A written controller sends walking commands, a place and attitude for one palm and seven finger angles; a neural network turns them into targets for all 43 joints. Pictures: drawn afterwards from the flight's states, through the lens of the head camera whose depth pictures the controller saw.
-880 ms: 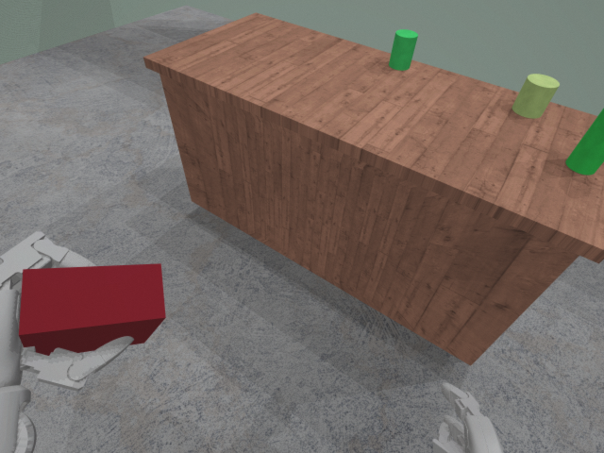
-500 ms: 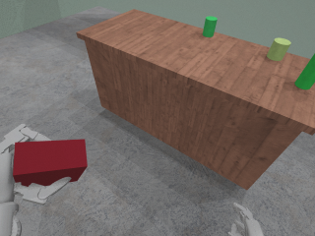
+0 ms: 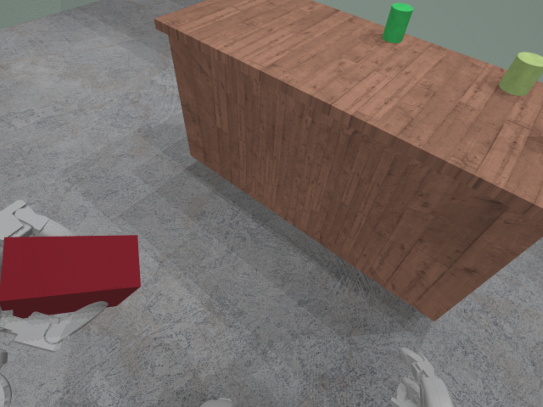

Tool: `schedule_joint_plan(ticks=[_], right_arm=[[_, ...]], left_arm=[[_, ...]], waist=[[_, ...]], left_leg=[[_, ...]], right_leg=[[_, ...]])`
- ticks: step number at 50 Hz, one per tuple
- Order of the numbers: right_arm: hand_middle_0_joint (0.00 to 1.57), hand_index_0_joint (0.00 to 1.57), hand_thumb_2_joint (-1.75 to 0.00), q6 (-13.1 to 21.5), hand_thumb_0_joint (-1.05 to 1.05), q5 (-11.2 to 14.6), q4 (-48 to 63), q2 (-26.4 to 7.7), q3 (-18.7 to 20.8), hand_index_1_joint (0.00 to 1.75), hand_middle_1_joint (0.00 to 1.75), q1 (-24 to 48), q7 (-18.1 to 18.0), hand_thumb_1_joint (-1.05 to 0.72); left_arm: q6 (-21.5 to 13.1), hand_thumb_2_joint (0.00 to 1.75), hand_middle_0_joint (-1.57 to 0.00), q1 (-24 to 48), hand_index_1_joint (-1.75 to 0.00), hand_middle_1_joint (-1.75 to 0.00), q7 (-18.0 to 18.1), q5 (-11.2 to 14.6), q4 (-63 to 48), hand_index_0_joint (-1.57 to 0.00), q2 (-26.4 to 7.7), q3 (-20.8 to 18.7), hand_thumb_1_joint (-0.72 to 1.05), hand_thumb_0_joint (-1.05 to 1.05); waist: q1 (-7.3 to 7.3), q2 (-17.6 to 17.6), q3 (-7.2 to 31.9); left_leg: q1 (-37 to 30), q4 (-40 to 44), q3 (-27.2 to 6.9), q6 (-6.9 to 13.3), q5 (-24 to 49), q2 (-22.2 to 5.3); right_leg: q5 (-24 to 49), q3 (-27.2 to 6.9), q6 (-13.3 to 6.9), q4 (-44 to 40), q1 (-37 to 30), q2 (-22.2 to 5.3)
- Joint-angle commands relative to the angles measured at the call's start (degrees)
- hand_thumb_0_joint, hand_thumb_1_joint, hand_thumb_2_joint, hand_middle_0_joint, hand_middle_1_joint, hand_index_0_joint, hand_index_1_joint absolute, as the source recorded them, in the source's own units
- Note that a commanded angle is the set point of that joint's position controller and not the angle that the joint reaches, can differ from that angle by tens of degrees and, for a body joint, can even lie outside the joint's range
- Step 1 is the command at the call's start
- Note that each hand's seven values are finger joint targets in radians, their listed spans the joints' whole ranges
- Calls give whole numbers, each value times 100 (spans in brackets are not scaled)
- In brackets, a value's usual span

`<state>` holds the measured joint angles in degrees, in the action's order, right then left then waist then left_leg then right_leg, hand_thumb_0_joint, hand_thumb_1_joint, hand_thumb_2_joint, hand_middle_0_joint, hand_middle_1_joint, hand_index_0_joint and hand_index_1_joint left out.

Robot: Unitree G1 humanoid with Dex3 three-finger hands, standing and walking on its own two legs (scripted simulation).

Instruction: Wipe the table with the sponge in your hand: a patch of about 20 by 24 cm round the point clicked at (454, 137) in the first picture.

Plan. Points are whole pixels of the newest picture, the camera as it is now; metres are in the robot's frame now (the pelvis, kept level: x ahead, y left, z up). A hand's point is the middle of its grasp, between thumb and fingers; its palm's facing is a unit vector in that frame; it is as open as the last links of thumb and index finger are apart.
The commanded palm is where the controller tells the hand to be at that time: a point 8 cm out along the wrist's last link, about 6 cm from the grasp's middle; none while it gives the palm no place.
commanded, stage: walk around to get in front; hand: left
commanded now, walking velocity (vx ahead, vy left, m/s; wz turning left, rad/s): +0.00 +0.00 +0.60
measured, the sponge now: (89, 276) +0.23 +0.21 +0.14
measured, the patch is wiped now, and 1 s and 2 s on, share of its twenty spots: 0.00 0.00 0.00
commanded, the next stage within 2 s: none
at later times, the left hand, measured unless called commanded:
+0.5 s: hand out of the picture +0.07 +0.27 +0.16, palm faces +0.65 -0.67 -0.37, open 9.8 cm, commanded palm +0.00 +0.29 +0.19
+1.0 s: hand out of the picture -0.09 +0.21 +0.17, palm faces +0.76 -0.45 -0.47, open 9.8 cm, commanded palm -0.15 +0.22 +0.19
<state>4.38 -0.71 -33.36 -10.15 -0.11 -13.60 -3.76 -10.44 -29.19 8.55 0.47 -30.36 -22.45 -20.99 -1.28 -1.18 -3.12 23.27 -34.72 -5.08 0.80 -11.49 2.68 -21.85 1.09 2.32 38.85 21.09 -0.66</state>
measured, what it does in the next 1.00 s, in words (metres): walks backwards, turning left: left foot, then right foot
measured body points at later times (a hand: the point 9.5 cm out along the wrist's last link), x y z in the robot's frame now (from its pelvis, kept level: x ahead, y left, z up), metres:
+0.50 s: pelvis -0.06 -0.02 +0.00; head -0.05 +0.00 +0.45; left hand +0.03 +0.30 +0.18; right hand +0.18 -0.22 -0.07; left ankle -0.12 +0.10 -0.73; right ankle -0.01 -0.12 -0.73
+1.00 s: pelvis -0.13 -0.10 +0.01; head -0.10 -0.11 +0.46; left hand -0.13 +0.23 +0.19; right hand +0.13 -0.19 -0.10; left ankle -0.18 +0.04 -0.65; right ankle -0.07 -0.15 -0.73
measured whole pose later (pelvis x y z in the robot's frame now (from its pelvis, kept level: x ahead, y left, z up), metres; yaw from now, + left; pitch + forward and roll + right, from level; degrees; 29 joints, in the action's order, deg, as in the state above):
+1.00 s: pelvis -0.13 -0.10 +0.01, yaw +35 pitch -2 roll +2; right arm 2.9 -0.3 -35.9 -11.8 -0.1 -11.4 -2.4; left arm -6.8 -27.8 7.6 1.3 -26.1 -19.3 -17.6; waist 1.2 1.9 -4.1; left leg 30.5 -62.7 -2.1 -3.1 -22.4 2.2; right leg -15.9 7.0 -3.2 31.5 13.9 -2.3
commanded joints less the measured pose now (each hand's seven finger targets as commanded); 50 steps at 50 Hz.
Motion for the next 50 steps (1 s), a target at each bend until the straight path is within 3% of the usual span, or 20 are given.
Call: schedule_joint_plan(ticks=[1,3,6,7,9,10,12,16,20,23,24,26,29,32,42,43,44,45,46,50], right_arm=[[20,20,-90,518,0,-21,771,-833,324,30,30,321,18,-90],[20,20,-90,519,0,-13,666,-822,309,30,30,356,94,-90],[20,20,-90,393,0,24,689,-810,302,30,30,508,129,-90],[20,20,-90,310,0,51,706,-735,267,30,30,557,129,-90],[20,20,-90,210,0,194,913,-720,359,30,30,584,83,-90],[20,20,-90,198,0,180,791,-821,383,30,30,509,39,-90],[20,20,-90,108,0,111,851,-600,237,30,30,664,-7,-90],[20,20,-90,80,0,55,926,-542,124,30,30,814,-189,-90],[20,20,-90,208,0,-70,972,-585,161,30,30,621,-242,-90],[20,20,-90,185,0,-85,984,-611,197,30,30,380,-224,-90],[20,20,-90,176,0,-69,1006,-684,251,30,30,304,-224,-90],[20,20,-90,290,0,-26,1106,-898,318,30,30,306,-86,-90],[20,20,-90,354,0,28,841,-871,379,30,30,445,120,-90],[20,20,-90,484,0,109,822,-854,396,30,30,397,192,-90],[20,20,-90,374,0,91,817,-721,210,30,30,620,130,-90],[20,20,-90,343,0,122,838,-644,190,30,30,621,136,-90],[20,20,-90,283,0,122,934,-501,168,30,30,638,121,-90],[20,20,-90,311,0,104,925,-620,195,30,30,725,49,-90],[20,20,-90,322,0,127,819,-761,307,30,30,671,74,-90],[20,20,-90,104,0,42,790,-554,128,30,30,912,-51,-90]], left_arm=[[-494,130,-120,117,-160,-160,99,123,-1771,-120,-751,-631,10,0],[-413,130,-120,-91,-160,-160,56,203,-1684,-120,-625,-484,10,0],[-258,130,-120,-243,-160,-160,40,255,-1439,-120,-751,-650,10,0],[-204,130,-120,-138,-160,-160,40,252,-1334,-120,-727,-580,10,0],[-69,130,-120,149,-160,-160,124,331,-1122,-120,-858,-664,10,0],[-63,130,-120,156,-160,-160,137,335,-883,-120,-797,-636,10,0],[-35,130,-120,64,-160,-160,120,216,-609,-120,-828,-657,10,0],[-204,130,-120,739,-160,-160,116,87,-778,-120,-879,-488,10,0],[-265,130,-120,805,-160,-160,235,58,-1264,-120,-838,-436,10,0],[-265,130,-120,720,-160,-160,293,118,-1545,-120,-834,-464,10,0],[-293,130,-120,722,-160,-160,305,160,-1693,-120,-865,-485,10,0],[-506,130,-120,633,-160,-160,239,154,-2191,-120,-937,-461,10,0],[-464,130,-120,626,-160,-160,42,12,-1951,-120,-904,-533,10,0],[-447,130,-120,223,-160,-160,46,130,-1963,-120,-717,-518,10,0],[-127,130,-120,369,-160,-160,-43,301,-1164,-120,-672,-522,10,0],[-100,130,-120,554,-160,-160,-29,249,-1136,-120,-776,-546,10,0],[-40,130,-120,669,-160,-160,38,143,-1120,-120,-1131,-688,10,0],[-12,130,-120,873,-160,-160,112,216,-1048,-120,-1254,-770,10,0],[-8,130,-120,1188,-160,-160,130,197,-1134,-120,-998,-512,10,0],[-120,130,-120,589,-160,-160,83,103,-733,-120,-999,-591,10,0]], waist=[[96,1548,1298],[68,1514,1425],[151,1268,1480],[149,759,1452],[155,-1191,1111],[115,-906,961],[85,-498,802],[135,-745,580],[302,-809,732],[67,-353,1123],[-29,126,1352],[95,2345,1289],[39,1351,791],[67,1741,858],[221,1183,915],[227,577,983],[208,-1054,913],[250,-1407,731],[184,-1295,972],[140,-488,630]], left_leg=[[-996,1166,-1848,750,2188,-1496],[-1227,991,-1718,651,2934,-1338],[-801,848,-1458,448,2136,-1148],[-151,546,-1164,287,1357,-950],[1018,-1692,338,-329,-1307,0],[910,-2628,130,-335,-1377,-195],[995,-3053,255,-389,-1223,-400],[323,-1897,755,-330,-1219,-553],[-109,-594,1040,-185,-1470,-501],[-1018,857,1233,-156,-484,-229],[-1596,1180,956,-24,271,-472],[-2805,1163,-1805,1016,4882,-2527],[-1847,1067,-1380,1128,3360,-2182],[-1278,1151,-532,677,2563,-1471],[-156,1069,-1082,542,438,-1230],[122,521,-776,299,-381,-934],[1083,-948,149,-131,-1611,-174],[1198,-2569,326,-319,-2011,15],[897,-3367,14,-343,-1824,-83],[854,-3580,511,-500,-924,-351]], right_leg=[[-557,-163,28,124,-280,202],[-255,-113,76,-411,-509,262],[461,-138,-28,-1521,-1287,125],[1187,-401,-221,-1803,-1877,-336],[1737,-1896,-1000,-2142,-1626,-2173],[2057,-1468,-975,-2097,-1145,-2241],[2839,-938,-1012,-1799,-1086,-1993],[3048,29,-766,-1726,-842,-1733],[2721,-117,-878,-1579,-1158,-1886],[3015,205,-474,-536,-1185,-1646],[3152,475,-219,452,-925,-1391],[-1467,446,224,2436,1411,-339],[-952,-129,194,2592,1460,-485],[-275,278,289,1801,628,-160],[315,276,211,-1256,-1466,162],[626,-123,-19,-2010,-1768,-347],[691,-1793,-564,-2557,-2124,-1755],[1510,-2398,-872,-2552,-1446,-2477],[1333,-2081,-838,-2480,-1100,-2486],[1893,-165,-658,-2128,-945,-1634]])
